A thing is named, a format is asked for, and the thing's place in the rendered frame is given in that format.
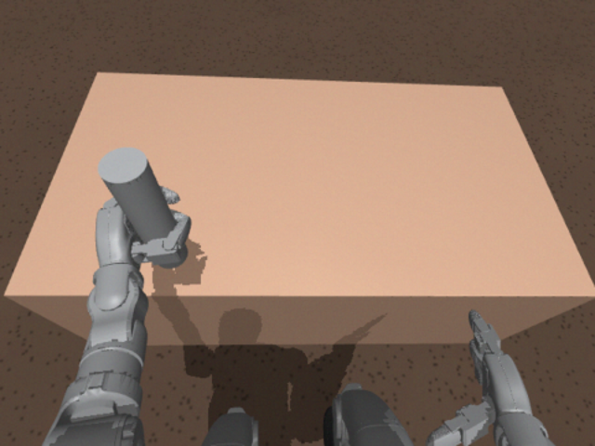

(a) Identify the right robot arm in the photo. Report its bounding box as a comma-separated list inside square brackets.
[493, 413, 556, 446]

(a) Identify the left robot arm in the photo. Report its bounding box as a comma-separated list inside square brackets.
[42, 263, 149, 446]

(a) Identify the right robot hand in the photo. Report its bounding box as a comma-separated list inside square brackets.
[426, 309, 533, 446]

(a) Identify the can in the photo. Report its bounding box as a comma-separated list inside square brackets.
[98, 147, 188, 269]

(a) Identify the left robot hand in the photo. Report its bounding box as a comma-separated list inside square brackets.
[96, 186, 192, 270]

